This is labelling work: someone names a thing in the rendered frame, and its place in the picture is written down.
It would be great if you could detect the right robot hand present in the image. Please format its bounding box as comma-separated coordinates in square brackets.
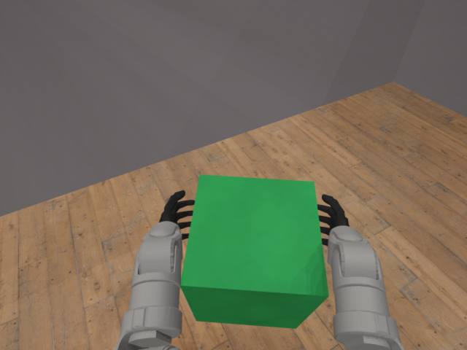
[317, 194, 349, 246]

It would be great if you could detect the carton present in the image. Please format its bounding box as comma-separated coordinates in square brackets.
[181, 174, 329, 329]

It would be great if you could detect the right robot forearm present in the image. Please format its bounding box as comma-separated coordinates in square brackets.
[328, 225, 404, 350]

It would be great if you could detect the left robot hand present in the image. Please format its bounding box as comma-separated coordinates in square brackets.
[159, 190, 195, 240]

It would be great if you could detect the left robot forearm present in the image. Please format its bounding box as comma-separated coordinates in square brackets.
[115, 221, 183, 350]

